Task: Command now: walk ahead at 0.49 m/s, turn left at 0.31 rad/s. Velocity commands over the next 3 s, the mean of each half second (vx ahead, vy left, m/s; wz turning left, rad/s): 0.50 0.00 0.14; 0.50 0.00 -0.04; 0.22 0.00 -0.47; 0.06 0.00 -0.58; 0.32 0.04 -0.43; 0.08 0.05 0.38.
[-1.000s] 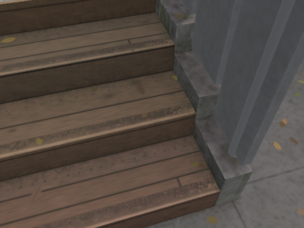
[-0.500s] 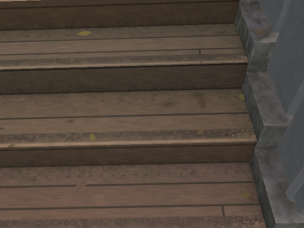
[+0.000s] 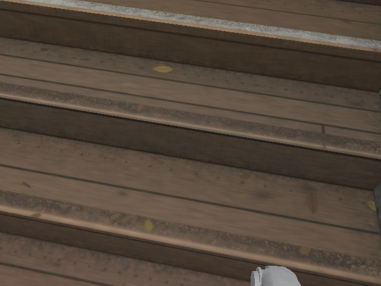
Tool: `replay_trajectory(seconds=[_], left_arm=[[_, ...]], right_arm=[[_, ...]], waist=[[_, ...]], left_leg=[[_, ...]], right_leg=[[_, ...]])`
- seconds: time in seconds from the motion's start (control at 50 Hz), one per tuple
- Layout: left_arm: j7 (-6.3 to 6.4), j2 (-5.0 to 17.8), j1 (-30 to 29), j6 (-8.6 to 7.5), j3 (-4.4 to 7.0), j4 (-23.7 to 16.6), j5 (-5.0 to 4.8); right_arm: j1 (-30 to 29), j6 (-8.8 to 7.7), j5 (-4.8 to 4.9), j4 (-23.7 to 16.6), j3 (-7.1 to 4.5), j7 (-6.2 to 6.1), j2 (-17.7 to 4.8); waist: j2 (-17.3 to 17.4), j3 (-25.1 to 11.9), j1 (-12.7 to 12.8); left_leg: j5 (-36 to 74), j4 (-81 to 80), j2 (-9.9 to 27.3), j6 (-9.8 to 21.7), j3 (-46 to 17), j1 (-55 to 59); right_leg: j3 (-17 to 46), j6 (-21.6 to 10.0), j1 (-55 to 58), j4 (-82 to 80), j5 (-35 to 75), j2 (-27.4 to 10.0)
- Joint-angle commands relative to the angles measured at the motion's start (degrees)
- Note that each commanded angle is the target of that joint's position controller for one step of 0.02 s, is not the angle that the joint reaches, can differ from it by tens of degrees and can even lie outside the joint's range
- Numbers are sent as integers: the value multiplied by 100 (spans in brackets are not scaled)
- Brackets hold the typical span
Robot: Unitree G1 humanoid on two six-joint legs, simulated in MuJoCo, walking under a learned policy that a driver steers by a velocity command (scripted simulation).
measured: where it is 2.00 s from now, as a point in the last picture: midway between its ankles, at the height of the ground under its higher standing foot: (174, 100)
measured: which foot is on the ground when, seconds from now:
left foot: down 0.00-0.24, up 0.26-0.76, down 0.78-1.00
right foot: up 0.00-0.20, down 0.22-0.80, up 0.82-1.00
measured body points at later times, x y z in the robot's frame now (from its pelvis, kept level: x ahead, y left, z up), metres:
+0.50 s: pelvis +0.29 -0.05 +0.14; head +0.28 -0.07 +0.59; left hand +0.19 +0.15 +0.00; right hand +0.47 -0.22 +0.04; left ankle +0.36 +0.13 -0.34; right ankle +0.27 -0.12 -0.59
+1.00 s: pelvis +0.59 +0.03 +0.28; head +0.57 +0.05 +0.73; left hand +0.74 +0.26 +0.17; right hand +0.60 -0.21 +0.14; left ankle +0.63 +0.10 -0.44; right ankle +0.57 -0.14 -0.17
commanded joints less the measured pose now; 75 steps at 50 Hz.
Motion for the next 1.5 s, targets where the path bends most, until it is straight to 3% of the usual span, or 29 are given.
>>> replay_trajectory(seconds=[0.02, 0.12, 0.16, 0.2, 0.22, 0.24, 0.26, 0.28, 0.32, 0.36, 0.46, 0.6, 0.68, 0.74, 0.78, 0.8, 0.82, 0.84, 0.9, 0.96, 1.1, 1.22, 1.26, 1.3, 1.32, 1.36, 1.38, 1.42, 1.5], left_arm=[[-60, -327, -720, -114, -292, -677, -28], [-9, -359, -1837, -93, -602, -1675, 222], [128, 171, -602, -131, -283, -1138, 96], [88, 983, 742, -131, 57, -880, -77], [15, 1383, 1565, -109, 215, -435, 1], [21, 1836, 2547, -36, 377, 276, 370], [187, 1535, 2931, 62, 365, 594, 507], [185, 604, 2200, 116, 195, 793, 251], [-28, -218, 1290, 111, 17, 1210, 137], [-196, -636, 942, 114, -78, 1534, 228], [-226, -106, 1219, 132, -37, 1837, 303], [122, 206, 3121, 203, 18, 2214, 183], [355, 435, 3153, 413, 156, 2127, -42], [175, 688, 3026, 247, 111, 2237, -2], [129, 1533, 2460, 192, 304, 2225, 73], [104, 1218, 2492, 132, 294, 2032, 66], [-70, 214, 2625, -53, 64, 1981, 197], [-302, 261, 2388, -230, 219, 2039, 169], [-316, -254, 251, -180, 76, 566, -5], [-322, -610, 1027, 33, -145, 661, -157], [-110, -588, -317, 404, -344, 137, 12], [-296, -490, -2400, 353, -532, -888, 18], [-334, -464, -1935, 399, -433, -693, 44], [-310, 263, -458, 424, -150, -321, 20], [-339, 726, 268, 440, 53, -143, 116], [-61, 1728, 502, 645, 410, -200, 583], [31, 1204, 214, 604, 230, -237, 661], [-67, 272, -340, 482, 46, -11, 145], [-192, 263, 44, 420, 64, 329, 119]], right_arm=[[790, 64, 1, 208, 3, -97, -409], [625, 101, 207, 203, -49, -447, -704], [419, 18, 109, 152, -68, -433, -876], [141, -37, 40, 227, -224, -407, -1437], [-70, -102, -145, 88, -231, -381, -1323], [86, -225, -89, -80, -133, -204, -429], [283, -425, -287, 64, -89, 75, -230], [-82, -488, -82, -222, -175, 318, -231], [-1461, -342, 50, -941, 3, 312, 98], [-717, -155, 88, -831, 126, 149, 367], [-916, -120, -8, -1067, 319, 20, 415], [-3232, -296, 136, -2012, 523, -43, 688], [-4414, -349, 26, -2755, 799, 170, 857], [-3242, -537, 50, -2533, 470, 240, 266], [-1240, -432, 100, -1977, 11, 135, -617], [-175, -340, -78, -1510, -170, 93, -1072], [639, -183, -117, -1004, -351, 25, -1665], [619, -116, -213, -768, -280, -113, -1231], [-585, -311, -69, 3, 119, 114, 347], [-832, -372, -210, 330, 193, 270, 715], [-370, -380, -345, 582, 348, 101, 87], [635, -12, -167, 541, -9, -679, -901], [371, 43, -130, 400, -38, -631, -1043], [-87, -3, 26, 117, -138, -560, -1412], [-430, -42, 43, -76, -182, -492, -1456], [-572, -348, -215, -566, -24, -86, -479], [-609, -405, -67, -727, -87, 144, -389], [-1430, -270, -86, -1269, -41, 63, -191], [-850, -148, -197, -1634, 190, -229, 186]], waist=[[426, 691, -123], [564, 207, -3], [1066, -1092, 605], [1891, -1269, 1398], [1386, -1559, 1606], [-2028, -1966, 1375], [-2626, -2401, 1254], [-1597, -916, 816], [416, 843, 176], [235, 695, -355], [41, 491, -406], [-549, 575, 682], [-342, 653, 812], [-999, -386, -62], [-1806, -1243, -1352], [-869, -2095, -1455], [1617, -2832, -1134], [1168, -2795, -1047], [30, 60, -112], [-78, 233, 602], [613, 580, 524], [779, -59, -127], [917, -832, 208], [1600, -1355, 789], [1515, -1591, 1169], [-1382, -2555, 905], [-832, -2078, 552], [299, 92, -26], [45, 65, -476]], left_leg=[[602, -720, 1697, 651, -1725, 1058], [1920, -2453, 1543, 664, -1255, -518], [8025, -1674, 1426, 605, -492, 43], [10913, 215, 1814, 493, -517, 1856], [10354, 1459, 1662, 547, -569, 1427], [5434, 4063, 204, 214, -452, -934], [699, 6557, -777, 69, -1495, -1773], [165, 7668, -470, 204, -1463, -2797], [327, 8048, 189, 485, -611, -3558], [565, 8965, 328, 542, -628, -3812], [2115, 7624, 504, -23, 20, -4707], [669, 8269, 1207, -465, 450, -8377], [362, 5759, 1676, -408, 1180, -6176], [8, 4434, 349, 130, 2320, -2050], [-283, 2818, 370, 514, 1219, -759], [-536, 2169, 1270, 1039, -1013, 1222], [-1289, -464, 2636, 1706, -4335, 2609], [-1835, -1368, 2879, 1409, -5564, 2196], [-604, -744, 2443, 336, -2072, -495], [787, -523, 1845, -365, 82, -800], [2376, -929, 1864, -502, 1262, -1093], [4152, -1801, 2223, -354, 1389, 835], [9260, -901, 2320, -301, 1951, 1225], [11022, 348, 2570, -64, 1617, 1990], [10157, 1510, 2342, -56, 1524, 1591], [186, 6336, -61, -684, 312, -2053], [121, 7663, 255, -539, -665, -2594], [417, 7758, 582, -346, -183, -3558], [931, 8062, 879, -242, -34, -3944]], right_leg=[[-173, -125, -2305, 926, -297, -91], [-905, -59, 1062, -3278, 564, -131], [-1430, -360, 3995, -4083, 103, 717], [-633, -651, 4336, -6192, -781, 841], [398, -918, 5422, -6824, -472, 547], [3550, -1990, 7244, -8915, 450, -912], [6466, -2462, 7614, -10631, 281, -1659], [5664, -2115, 6533, -10528, -1014, -1671], [3124, -1389, 4208, -9937, -1484, -1273], [1575, -930, 3859, -9917, -442, -762], [-112, -780, 3689, -10161, 506, -265], [1232, -1136, 7369, -10459, 859, -1049], [1017, -1316, 6314, -12376, 1301, -1310], [-217, -1228, 6223, -11200, 8883, -955], [-177, -972, 7364, -9231, 10620, -1024], [151, -815, 5725, -7427, 9174, -579], [551, -621, 4163, -5004, 2245, 732], [1815, -635, 3587, -2407, 1097, 1080], [1254, -1178, 1674, -280, 1247, 600], [1422, -1459, 1018, -98, 1770, 573], [410, -687, -669, 349, 2255, 586], [-885, -227, 171, -3610, 526, -97], [-1661, -668, 2055, -4148, -56, 606], [-1151, -1085, 3199, -5652, -567, 954], [-190, -1344, 4240, -6816, -229, 866], [5366, -2809, 6706, -10169, 655, -1103], [5090, -2338, 5941, -10344, -22, -1140], [2916, -1479, 3876, -9436, -600, -401], [1504, -941, 3817, -9107, 696, 309]])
